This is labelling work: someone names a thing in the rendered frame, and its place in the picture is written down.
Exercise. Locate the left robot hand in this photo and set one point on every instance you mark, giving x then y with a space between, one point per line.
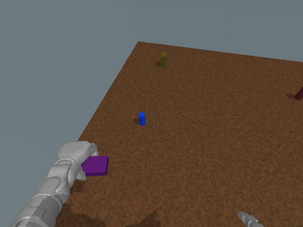
80 151

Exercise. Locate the left robot arm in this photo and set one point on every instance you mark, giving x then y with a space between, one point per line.
51 194

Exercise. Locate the right robot hand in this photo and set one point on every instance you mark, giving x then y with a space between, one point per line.
249 220

